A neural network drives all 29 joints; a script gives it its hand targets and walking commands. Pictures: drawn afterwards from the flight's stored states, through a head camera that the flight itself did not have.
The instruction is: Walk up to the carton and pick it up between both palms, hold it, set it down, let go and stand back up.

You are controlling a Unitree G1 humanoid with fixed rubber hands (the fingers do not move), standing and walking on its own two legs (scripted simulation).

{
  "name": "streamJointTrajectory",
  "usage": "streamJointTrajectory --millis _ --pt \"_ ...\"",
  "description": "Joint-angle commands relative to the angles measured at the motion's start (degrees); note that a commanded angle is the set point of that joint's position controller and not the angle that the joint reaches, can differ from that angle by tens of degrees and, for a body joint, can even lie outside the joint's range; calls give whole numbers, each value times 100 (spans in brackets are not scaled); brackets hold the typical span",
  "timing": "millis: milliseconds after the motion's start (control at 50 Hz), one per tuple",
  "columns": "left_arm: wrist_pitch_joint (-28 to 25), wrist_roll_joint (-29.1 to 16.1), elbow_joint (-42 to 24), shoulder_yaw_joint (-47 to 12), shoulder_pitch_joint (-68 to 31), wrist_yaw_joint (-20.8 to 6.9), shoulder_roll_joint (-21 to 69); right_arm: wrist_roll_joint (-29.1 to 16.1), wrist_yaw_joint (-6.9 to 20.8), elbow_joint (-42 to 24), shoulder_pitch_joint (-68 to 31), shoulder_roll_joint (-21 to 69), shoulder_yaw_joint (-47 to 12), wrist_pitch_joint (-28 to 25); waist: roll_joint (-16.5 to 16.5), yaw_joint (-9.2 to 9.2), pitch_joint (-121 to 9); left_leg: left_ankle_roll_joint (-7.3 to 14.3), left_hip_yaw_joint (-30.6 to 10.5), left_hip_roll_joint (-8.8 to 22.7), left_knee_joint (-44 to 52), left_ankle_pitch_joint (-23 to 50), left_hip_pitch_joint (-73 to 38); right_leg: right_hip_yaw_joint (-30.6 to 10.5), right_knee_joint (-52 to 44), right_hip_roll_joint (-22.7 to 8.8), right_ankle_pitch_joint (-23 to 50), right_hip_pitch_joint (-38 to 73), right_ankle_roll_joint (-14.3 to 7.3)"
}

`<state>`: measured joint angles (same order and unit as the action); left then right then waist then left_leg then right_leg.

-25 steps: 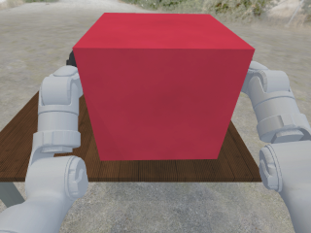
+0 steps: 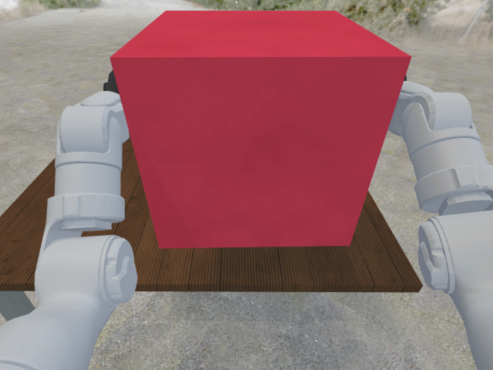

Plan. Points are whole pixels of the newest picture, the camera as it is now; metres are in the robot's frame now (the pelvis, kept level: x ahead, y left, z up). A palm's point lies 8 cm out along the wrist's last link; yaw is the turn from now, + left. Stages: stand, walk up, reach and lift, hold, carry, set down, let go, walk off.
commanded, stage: hold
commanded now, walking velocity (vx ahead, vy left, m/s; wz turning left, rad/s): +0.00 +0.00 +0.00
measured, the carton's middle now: (253, 122) +0.42 +0.00 +0.27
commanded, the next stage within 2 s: none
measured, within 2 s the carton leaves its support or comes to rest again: neither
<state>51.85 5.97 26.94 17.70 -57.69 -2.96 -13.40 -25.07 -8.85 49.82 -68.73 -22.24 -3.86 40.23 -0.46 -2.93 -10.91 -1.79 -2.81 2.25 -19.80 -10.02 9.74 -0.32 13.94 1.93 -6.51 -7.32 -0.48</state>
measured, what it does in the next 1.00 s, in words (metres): stands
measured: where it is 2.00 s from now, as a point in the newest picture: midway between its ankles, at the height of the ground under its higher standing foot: outside the picture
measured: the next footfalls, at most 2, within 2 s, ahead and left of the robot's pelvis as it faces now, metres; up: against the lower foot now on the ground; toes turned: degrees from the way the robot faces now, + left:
none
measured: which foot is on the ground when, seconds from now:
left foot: down 0.00-1.00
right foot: down 0.00-1.00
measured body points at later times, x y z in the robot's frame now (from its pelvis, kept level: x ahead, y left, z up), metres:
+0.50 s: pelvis +0.00 +0.00 +0.00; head -0.08 +0.01 +0.44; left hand +0.39 +0.19 +0.32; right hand +0.39 -0.19 +0.35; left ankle +0.01 +0.14 -0.75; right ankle +0.01 -0.12 -0.75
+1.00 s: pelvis +0.00 -0.01 +0.00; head -0.08 +0.00 +0.44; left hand +0.38 +0.20 +0.33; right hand +0.39 -0.19 +0.35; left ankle +0.01 +0.14 -0.75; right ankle +0.01 -0.12 -0.75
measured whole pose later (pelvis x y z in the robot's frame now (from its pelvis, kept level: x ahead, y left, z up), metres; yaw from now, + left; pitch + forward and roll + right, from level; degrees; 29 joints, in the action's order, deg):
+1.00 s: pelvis +0.00 -0.01 +0.00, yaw +1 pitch +0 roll -1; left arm 53.1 4.3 32.3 15.5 -62.1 -3.6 -15.9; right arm -26.8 -9.4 54.1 -74.0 -23.7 -5.9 43.2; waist -0.9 -1.9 -12.7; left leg -2.3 -4.4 2.3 -20.4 -9.8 11.1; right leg -0.6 14.0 2.6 -6.4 -8.1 -0.9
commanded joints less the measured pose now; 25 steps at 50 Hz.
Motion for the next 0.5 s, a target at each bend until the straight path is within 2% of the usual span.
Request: streamJointTrajectory --millis 0,40,100,120,180,220,260,280,340,380,480 --pt "-412 -1129 -1028 -1612 -4150 -881 2554 -1097 939 -1962 -4136 3437 -565 -163 -37 -7 -2140 -5 104 -357 174 1256 14 -259 165 206 1494 1396 73" --pt "-389 -1142 -1079 -1644 -4220 -896 2511 -1137 913 -1903 -4110 3336 -532 -125 -128 -50 -2069 -60 93 -344 180 1280 1 -247 155 217 1476 1380 55" --pt "-370 -1183 -1014 -1654 -4205 -904 2518 -1166 891 -2045 -4250 3346 -591 -111 -60 -3 -2090 -36 93 -351 166 1260 64 -248 152 221 1446 1387 66" --pt "-356 -1152 -959 -1668 -4194 -902 2557 -1140 890 -1994 -4252 3303 -532 -102 -156 -16 -1988 -64 89 -340 189 1228 89 -250 148 219 1399 1350 39" --pt "-347 -1251 -1213 -1825 -4401 -857 2657 -1197 895 -2039 -4308 3307 -549 -79 -279 -83 -2107 -120 60 -320 165 1318 42 -247 162 242 1370 1323 5" --pt "-345 -1283 -1338 -1840 -4454 -830 2687 -1231 925 -1964 -4259 3301 -562 -48 -302 -60 -2133 -126 43 -298 166 1408 56 -228 201 266 1441 1353 -14" --pt "-286 -1208 -1131 -1670 -4311 -843 2550 -1259 924 -1886 -4233 3295 -612 11 -101 0 -2043 -63 47 -318 180 1330 83 -260 166 236 1456 1420 24" --pt "-299 -1270 -1246 -1730 -4359 -852 2552 -1285 924 -1987 -4292 3329 -638 -1 -81 7 -2192 -54 39 -309 186 1302 106 -258 193 232 1444 1460 30" --pt "-278 -1234 -966 -1657 -4406 -859 2532 -1202 923 -1895 -4417 3335 -546 25 -42 30 -1971 -17 57 -310 229 1052 231 -279 130 217 1145 1306 27" --pt "-302 -1295 -1123 -1752 -4571 -848 2623 -1231 935 -1873 -4436 3318 -508 25 -217 -17 -2116 -72 35 -298 215 1138 193 -295 156 221 1188 1288 -12" --pt "-306 -1299 -918 -1669 -4605 -856 2591 -1205 944 -1701 -4485 3312 -462 60 -129 31 -2049 -35 21 -281 256 966 304 -317 141 213 1049 1262 -21"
